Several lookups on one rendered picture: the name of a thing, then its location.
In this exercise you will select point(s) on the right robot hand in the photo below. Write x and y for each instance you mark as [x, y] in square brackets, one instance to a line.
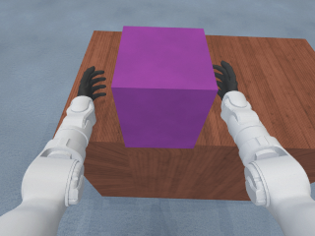
[228, 79]

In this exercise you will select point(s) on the robot left forearm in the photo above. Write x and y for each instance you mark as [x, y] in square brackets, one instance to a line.
[73, 135]

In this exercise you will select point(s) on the robot right upper arm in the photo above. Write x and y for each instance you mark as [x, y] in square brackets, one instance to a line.
[279, 185]

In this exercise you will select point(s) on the pedestal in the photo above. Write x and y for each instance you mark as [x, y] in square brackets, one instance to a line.
[276, 76]

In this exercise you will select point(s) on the robot left upper arm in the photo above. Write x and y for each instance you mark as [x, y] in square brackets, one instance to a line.
[52, 185]

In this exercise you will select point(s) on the carton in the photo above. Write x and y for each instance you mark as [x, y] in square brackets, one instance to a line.
[163, 86]

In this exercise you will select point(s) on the robot right forearm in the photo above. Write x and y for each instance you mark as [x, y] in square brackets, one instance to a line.
[248, 132]

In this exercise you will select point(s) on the left robot hand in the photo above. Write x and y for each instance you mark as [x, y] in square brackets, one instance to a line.
[87, 88]

